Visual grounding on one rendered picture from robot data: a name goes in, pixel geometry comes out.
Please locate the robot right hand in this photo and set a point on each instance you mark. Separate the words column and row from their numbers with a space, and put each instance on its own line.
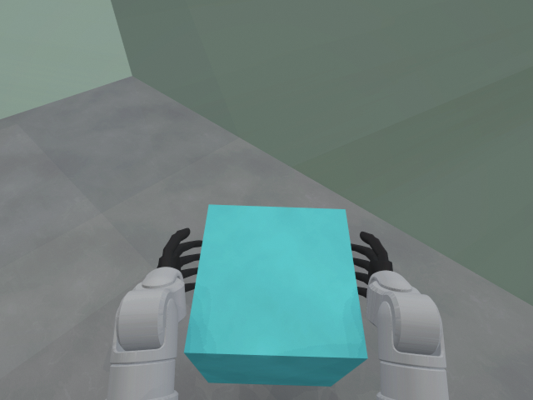
column 378, row 259

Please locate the left robot forearm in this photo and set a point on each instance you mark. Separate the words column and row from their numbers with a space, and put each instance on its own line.
column 144, row 340

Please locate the robot left hand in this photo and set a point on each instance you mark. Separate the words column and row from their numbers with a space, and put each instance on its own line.
column 172, row 252

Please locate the carton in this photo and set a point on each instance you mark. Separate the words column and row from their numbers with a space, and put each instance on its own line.
column 275, row 300

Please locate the right robot forearm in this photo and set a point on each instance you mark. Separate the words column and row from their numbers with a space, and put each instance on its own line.
column 410, row 339

